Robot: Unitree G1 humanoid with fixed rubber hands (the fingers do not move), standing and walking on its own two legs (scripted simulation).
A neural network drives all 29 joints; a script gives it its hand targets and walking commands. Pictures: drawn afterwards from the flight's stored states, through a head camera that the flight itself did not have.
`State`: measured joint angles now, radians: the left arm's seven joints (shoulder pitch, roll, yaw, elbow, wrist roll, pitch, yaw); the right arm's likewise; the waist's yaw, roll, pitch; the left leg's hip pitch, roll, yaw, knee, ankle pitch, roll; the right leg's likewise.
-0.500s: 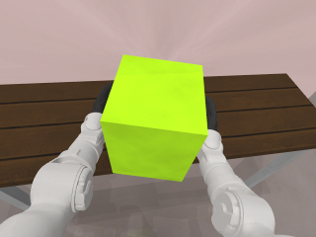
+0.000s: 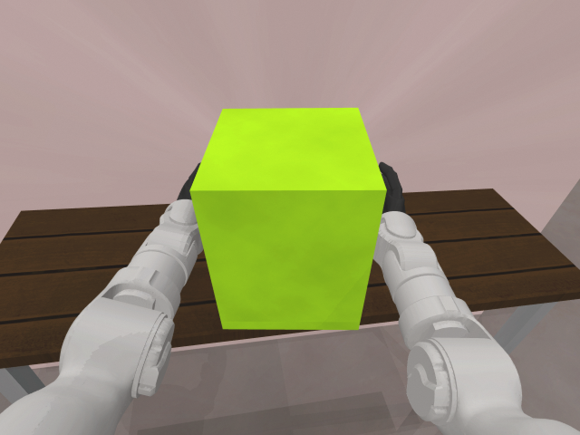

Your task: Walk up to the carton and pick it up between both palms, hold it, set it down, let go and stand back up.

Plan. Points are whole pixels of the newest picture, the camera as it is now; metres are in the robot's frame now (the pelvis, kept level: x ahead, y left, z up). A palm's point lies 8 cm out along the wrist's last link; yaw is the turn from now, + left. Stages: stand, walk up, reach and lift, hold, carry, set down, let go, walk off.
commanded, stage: reach and lift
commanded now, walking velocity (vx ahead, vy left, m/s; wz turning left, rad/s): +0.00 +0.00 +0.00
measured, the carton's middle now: (290, 218) +0.40 -0.01 +0.15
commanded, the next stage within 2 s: hold in 1.98 s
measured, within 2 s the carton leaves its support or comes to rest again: neither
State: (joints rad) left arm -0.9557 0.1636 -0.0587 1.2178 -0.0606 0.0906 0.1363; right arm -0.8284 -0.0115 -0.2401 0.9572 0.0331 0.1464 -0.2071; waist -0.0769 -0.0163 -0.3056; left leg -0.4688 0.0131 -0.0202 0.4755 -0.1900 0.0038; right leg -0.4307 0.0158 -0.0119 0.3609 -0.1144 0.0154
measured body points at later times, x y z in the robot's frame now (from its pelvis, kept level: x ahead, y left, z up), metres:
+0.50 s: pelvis -0.01 +0.00 +0.00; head -0.06 +0.03 +0.45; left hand +0.42 +0.14 +0.19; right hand +0.40 -0.16 +0.20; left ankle +0.02 +0.11 -0.74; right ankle +0.03 -0.13 -0.74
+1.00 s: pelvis -0.01 +0.00 +0.00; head -0.07 +0.02 +0.45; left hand +0.41 +0.13 +0.20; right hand +0.40 -0.16 +0.21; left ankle +0.02 +0.11 -0.74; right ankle +0.03 -0.13 -0.74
